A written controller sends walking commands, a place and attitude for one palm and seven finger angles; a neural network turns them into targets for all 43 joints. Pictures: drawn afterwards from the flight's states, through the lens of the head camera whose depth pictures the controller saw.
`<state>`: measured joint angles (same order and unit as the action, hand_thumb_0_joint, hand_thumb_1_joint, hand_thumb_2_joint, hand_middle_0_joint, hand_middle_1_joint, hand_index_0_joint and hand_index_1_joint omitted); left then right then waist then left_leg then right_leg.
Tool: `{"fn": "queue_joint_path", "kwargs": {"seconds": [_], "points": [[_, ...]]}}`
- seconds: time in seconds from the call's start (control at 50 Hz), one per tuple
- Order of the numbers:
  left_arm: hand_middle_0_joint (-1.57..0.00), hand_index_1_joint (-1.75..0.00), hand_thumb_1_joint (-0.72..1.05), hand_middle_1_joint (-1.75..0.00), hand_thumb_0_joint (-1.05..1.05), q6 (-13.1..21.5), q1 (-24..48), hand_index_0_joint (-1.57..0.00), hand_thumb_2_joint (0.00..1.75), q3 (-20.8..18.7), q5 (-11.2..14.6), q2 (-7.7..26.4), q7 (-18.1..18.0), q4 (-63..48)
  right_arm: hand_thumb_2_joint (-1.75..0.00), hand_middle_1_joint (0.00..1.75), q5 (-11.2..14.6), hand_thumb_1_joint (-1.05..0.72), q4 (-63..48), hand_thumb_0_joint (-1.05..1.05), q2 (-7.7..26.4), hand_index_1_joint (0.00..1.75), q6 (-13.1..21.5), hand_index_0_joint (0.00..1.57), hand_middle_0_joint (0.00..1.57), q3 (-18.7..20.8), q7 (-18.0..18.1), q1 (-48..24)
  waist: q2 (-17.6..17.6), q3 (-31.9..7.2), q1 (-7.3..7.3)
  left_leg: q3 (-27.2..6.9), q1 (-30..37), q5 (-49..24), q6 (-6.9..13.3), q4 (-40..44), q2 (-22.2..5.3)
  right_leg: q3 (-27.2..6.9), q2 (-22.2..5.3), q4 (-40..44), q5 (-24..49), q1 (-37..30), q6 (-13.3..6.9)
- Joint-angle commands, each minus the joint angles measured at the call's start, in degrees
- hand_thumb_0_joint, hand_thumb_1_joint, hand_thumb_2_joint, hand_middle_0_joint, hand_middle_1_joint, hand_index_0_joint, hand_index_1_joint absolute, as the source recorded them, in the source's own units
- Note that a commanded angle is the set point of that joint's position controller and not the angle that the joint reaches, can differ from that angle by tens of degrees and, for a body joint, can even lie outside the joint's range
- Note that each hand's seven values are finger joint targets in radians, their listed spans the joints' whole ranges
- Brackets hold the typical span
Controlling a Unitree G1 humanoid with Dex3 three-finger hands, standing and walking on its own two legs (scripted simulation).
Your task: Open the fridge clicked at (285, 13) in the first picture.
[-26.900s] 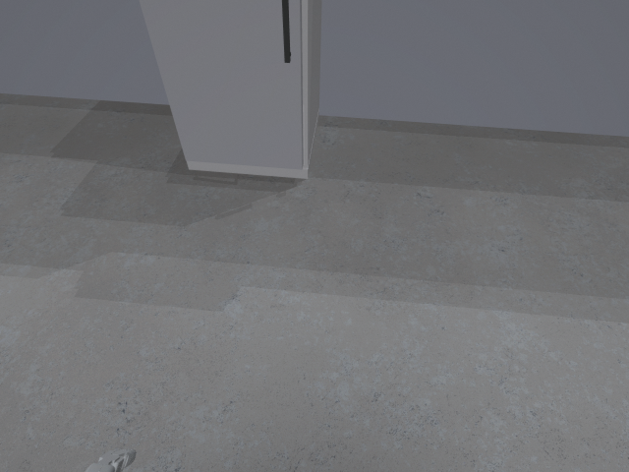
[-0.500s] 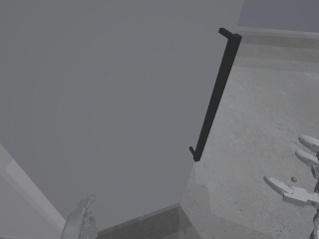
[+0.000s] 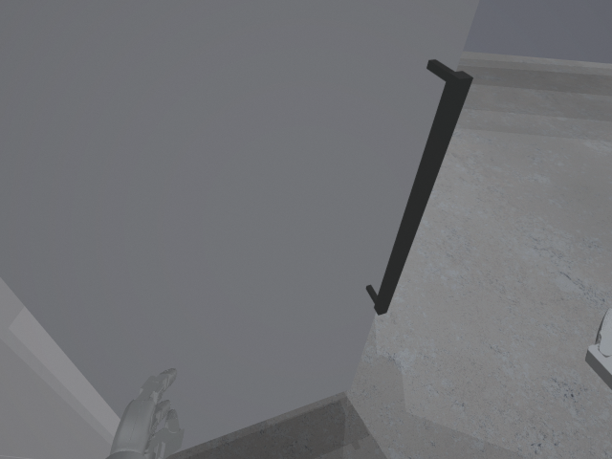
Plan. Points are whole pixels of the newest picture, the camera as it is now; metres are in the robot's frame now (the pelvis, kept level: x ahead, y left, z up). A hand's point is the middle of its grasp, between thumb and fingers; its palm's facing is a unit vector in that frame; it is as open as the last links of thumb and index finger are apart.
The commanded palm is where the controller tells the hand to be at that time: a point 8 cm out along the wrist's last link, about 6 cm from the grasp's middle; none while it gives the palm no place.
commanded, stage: draw the hand back to the body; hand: right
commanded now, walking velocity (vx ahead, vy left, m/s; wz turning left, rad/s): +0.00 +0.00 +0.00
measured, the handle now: (402, 217) +0.45 -0.16 +0.09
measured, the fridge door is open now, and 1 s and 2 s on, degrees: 65 65 65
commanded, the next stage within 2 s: step back with the hand held close in 0.18 s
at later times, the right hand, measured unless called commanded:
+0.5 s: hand (574, 350) +0.19 -0.26 +0.15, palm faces +0.41 +0.82 -0.39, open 7.4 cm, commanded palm +0.13 -0.30 +0.18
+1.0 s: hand out of the picture +0.13 -0.28 +0.15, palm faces +0.46 +0.80 -0.40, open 7.4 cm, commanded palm +0.07 -0.32 +0.18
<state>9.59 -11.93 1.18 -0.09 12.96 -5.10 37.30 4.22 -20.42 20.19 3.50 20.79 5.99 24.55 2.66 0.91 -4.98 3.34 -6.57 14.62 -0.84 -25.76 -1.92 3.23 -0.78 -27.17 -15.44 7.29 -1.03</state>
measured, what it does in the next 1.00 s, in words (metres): shifts its weight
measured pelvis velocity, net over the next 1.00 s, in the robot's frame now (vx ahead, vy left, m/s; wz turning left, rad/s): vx -0.08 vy -0.02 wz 0.01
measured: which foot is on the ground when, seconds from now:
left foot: down 0.00-1.00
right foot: down 0.00-1.00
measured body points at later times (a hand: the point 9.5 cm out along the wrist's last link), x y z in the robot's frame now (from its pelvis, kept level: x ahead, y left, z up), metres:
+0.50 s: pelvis -0.02 -0.01 +0.00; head -0.01 +0.00 +0.45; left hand +0.16 +0.23 -0.08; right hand +0.16 -0.30 +0.17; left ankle +0.00 +0.13 -0.74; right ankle +0.00 -0.11 -0.74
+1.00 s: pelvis -0.08 -0.02 -0.02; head -0.06 -0.03 +0.43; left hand +0.09 +0.21 -0.09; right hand +0.10 -0.32 +0.17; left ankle +0.00 +0.13 -0.74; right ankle +0.00 -0.11 -0.74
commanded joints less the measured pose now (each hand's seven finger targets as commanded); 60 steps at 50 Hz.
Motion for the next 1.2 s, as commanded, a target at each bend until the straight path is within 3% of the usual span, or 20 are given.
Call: {"fn": "queue_joint_path", "kwargs": {"seconds": [0.0,0.06,0.18,0.28,0.3,0.32,0.36,0.4,0.48,0.52,0.68,0.76,0.8,0.86,0.92,0.98,1.06,1.12,1.16,1.18], "points": [[-0.20,-0.30,0.90,-0.30,0.00,3.75,6.66,-0.20,0.90,-2.19,-0.31,6.38,-0.51,-9.11,-0.90,0.30,-0.52,-0.90,-15.26,0.00,12.51,0.30,3.94,0.20,0.20,6.32,1.06,-6.41,1.56,-7.14,0.28,-1.14,0.26,-9.64,1.75,4.18,-0.45,-2.20,-1.11,4.10,12.66,-1.56,-1.05],[-0.20,-0.30,0.90,-0.30,0.00,4.49,6.89,-0.20,0.90,-1.85,-0.35,6.03,-0.48,-8.95,-0.90,0.30,-0.74,-0.90,-16.09,0.00,13.23,0.30,4.19,0.20,0.20,6.94,1.52,-6.11,3.65,-6.67,0.04,-0.88,-0.21,-8.83,1.92,4.15,-0.24,-2.48,-0.95,4.42,12.22,-1.64,-0.72],[-0.20,-0.30,0.90,-0.30,0.00,3.93,7.43,-0.20,0.90,-1.93,0.01,6.00,-1.05,-8.28,-0.90,0.30,-0.32,-0.90,-10.23,0.00,11.73,0.30,3.60,0.20,0.20,6.36,1.08,-6.38,-0.63,0.66,0.57,-1.00,-3.30,-4.32,1.75,6.43,-0.27,-1.99,-1.38,4.98,7.67,0.67,-1.09],[-0.20,-0.30,0.90,-0.30,0.00,3.95,7.88,-0.20,0.90,-2.08,-0.01,6.12,-0.81,-8.88,-0.90,0.30,-0.17,-0.90,-11.58,0.00,9.54,0.30,4.18,0.20,0.20,3.59,0.33,-6.61,-1.35,-1.87,0.50,-1.34,-2.25,-3.98,1.45,6.32,-0.63,-1.84,-1.26,4.94,7.32,-0.45,-1.54],[-0.20,-0.30,0.90,-0.30,0.00,2.62,8.73,-0.20,0.90,-1.81,0.76,6.86,-0.36,-10.58,-0.90,0.30,-0.47,-0.90,-16.67,0.00,16.24,0.30,7.20,0.20,0.20,10.24,1.28,-16.08,-1.17,3.07,2.77,-10.41,-7.80,-3.72,1.58,11.17,-3.99,-1.70,-2.07,1.95,1.47,3.66,-2.12],[-0.20,-0.30,0.90,-0.30,0.00,1.91,7.44,-0.20,0.90,-1.70,0.13,5.73,-0.33,-8.75,-0.90,0.30,-0.83,-0.90,-11.93,0.00,12.33,0.30,8.03,0.20,0.20,7.43,1.12,-10.54,-4.37,2.44,3.46,-11.36,-8.75,-2.37,2.38,12.14,-5.93,-2.37,-1.58,-0.23,-0.18,3.59,-2.01],[-0.20,-0.30,0.90,-0.30,0.00,0.51,6.60,-0.20,0.90,-1.79,-0.07,5.33,0.18,-9.31,-0.90,0.30,-1.48,-0.90,-10.64,0.00,9.79,0.30,7.94,0.20,0.20,5.15,1.12,-4.42,-7.65,0.87,3.43,-11.77,-9.14,-4.04,2.87,11.77,-7.56,-2.07,-1.50,-2.23,1.12,3.22,-1.84],[-0.20,-0.30,0.90,-0.30,0.00,-0.38,6.55,-0.20,0.90,-2.23,0.07,5.70,0.12,-10.14,-0.90,0.30,-1.67,-0.90,-13.57,0.00,11.04,0.30,8.87,0.20,0.20,6.52,1.55,-2.97,-5.93,-4.14,3.29,-9.90,-5.43,-10.89,3.15,7.70,-8.04,-2.29,-2.42,-1.04,5.58,2.57,-1.64],[-0.20,-0.30,0.90,-0.30,0.00,-2.04,6.84,-0.20,0.90,-2.82,0.10,6.15,-0.24,-12.37,-0.90,0.30,-1.60,-0.90,-17.10,0.00,13.50,0.30,10.01,0.20,0.20,10.20,2.57,2.48,1.66,-8.61,2.84,-5.51,-1.99,-16.57,1.19,0.08,-4.44,-4.52,-5.36,3.27,16.92,2.54,-2.09],[-0.20,-0.30,0.90,-0.30,0.00,-2.69,6.97,-0.20,0.90,-2.85,0.40,5.75,-0.21,-13.67,-0.90,0.30,-1.43,-0.90,-19.34,0.00,13.63,0.30,10.40,0.20,0.20,10.72,2.72,3.10,1.77,-10.11,2.83,-4.52,-0.41,-18.69,0.56,-3.12,-3.07,-5.81,-6.81,3.83,20.70,3.96,-2.47],[-0.20,-0.30,0.90,-0.30,0.00,-1.42,5.15,-0.20,0.90,-3.31,0.02,6.51,-0.16,-14.36,-0.90,0.30,-1.66,-0.90,-20.59,0.00,12.96,0.30,11.56,0.20,0.20,11.71,3.04,4.47,7.69,-6.97,2.81,-2.83,1.20,-7.97,0.06,-9.96,-0.48,-9.04,-10.26,8.00,12.15,14.94,-4.11],[-0.20,-0.30,0.90,-0.30,0.00,-0.89,4.13,-0.20,0.90,-3.40,0.61,6.99,0.05,-13.88,-0.90,0.30,-2.02,-0.90,-17.48,0.00,11.82,0.30,11.92,0.20,0.20,11.05,3.06,2.38,2.53,-3.01,3.89,-5.03,3.52,-7.74,0.37,-9.17,-1.32,-8.89,-9.56,8.03,-9.29,25.42,-4.54],[-0.20,-0.30,0.90,-0.30,0.00,-0.86,3.73,-0.20,0.90,-3.43,0.73,6.61,0.01,-13.78,-0.90,0.30,-2.17,-0.90,-17.13,0.00,11.53,0.30,12.03,0.20,0.20,10.32,3.09,1.20,-1.67,-2.95,4.42,-8.02,0.82,-7.18,1.21,-5.84,-2.73,-7.96,-6.80,5.32,-12.76,24.64,-3.71],[-0.20,-0.30,0.90,-0.30,0.00,-0.60,3.54,-0.20,0.90,-3.45,0.38,6.11,0.19,-13.22,-0.90,0.30,-2.34,-0.90,-17.43,0.00,12.32,0.30,12.82,0.20,0.20,10.11,3.30,-0.16,-6.77,-1.21,4.70,-13.32,-9.96,7.60,3.12,3.15,-6.08,-6.57,-3.59,-0.94,-16.93,19.83,-2.69],[-0.20,-0.30,0.90,-0.30,0.00,-0.30,3.76,-0.20,0.90,-2.91,0.08,5.48,0.25,-12.29,-0.90,0.30,-2.44,-0.90,-19.64,0.00,13.06,0.30,13.37,0.20,0.20,9.63,3.88,-1.66,-7.16,-2.19,4.89,-14.13,-15.72,10.84,4.71,5.49,-8.45,-6.09,-2.35,-5.05,-12.51,13.91,-2.02],[-0.20,-0.30,0.90,-0.30,0.00,0.19,4.54,-0.20,0.90,-2.92,-0.11,6.17,-0.14,-12.53,-0.90,0.30,-2.57,-0.90,-21.63,0.00,14.11,0.30,14.04,0.20,0.20,10.73,4.47,-2.23,-1.39,-3.39,4.72,-10.12,-11.96,7.93,2.86,0.46,-5.04,-9.42,-4.39,1.71,-12.26,16.45,-2.94],[-0.20,-0.30,0.90,-0.30,0.00,1.63,4.57,-0.20,0.90,-3.68,0.38,7.29,-0.42,-13.66,-0.90,0.30,-3.51,-0.90,-22.34,0.00,13.69,0.30,15.57,0.20,0.20,13.35,3.99,-0.13,13.07,-5.22,3.74,-2.98,7.41,1.74,-0.73,-20.38,3.26,-18.83,-14.33,17.07,-29.49,35.28,-7.06],[-0.20,-0.30,0.90,-0.30,0.00,2.36,4.29,-0.20,0.90,-3.98,0.48,6.90,-0.01,-13.76,-0.90,0.30,-3.32,-0.90,-22.16,0.00,14.09,0.30,16.15,0.20,0.20,13.95,3.13,2.34,7.63,-3.76,3.76,-4.12,4.64,-3.01,-0.15,-13.85,3.14,-15.80,-12.03,9.92,-18.18,31.03,-6.42],[-0.20,-0.30,0.90,-0.30,0.00,2.52,3.95,-0.20,0.90,-4.03,0.32,7.04,0.21,-12.79,-0.90,0.30,-3.07,-0.90,-19.96,0.00,13.82,0.30,16.68,0.20,0.20,13.82,2.41,3.62,4.83,-1.01,3.74,-6.05,3.12,-3.12,0.45,-8.49,2.48,-14.11,-10.25,6.96,-19.88,31.91,-5.68],[-0.20,-0.30,0.90,-0.30,0.00,2.55,3.14,-0.20,0.90,-4.27,0.23,6.71,0.30,-12.42,-0.90,0.30,-2.78,-0.90,-19.45,0.00,13.75,0.30,16.86,0.20,0.20,13.43,2.31,3.60,1.49,-1.86,4.09,-9.01,0.27,-8.25,1.41,-3.98,0.38,-12.51,-8.04,3.22,-12.82,27.19,-4.41]]}}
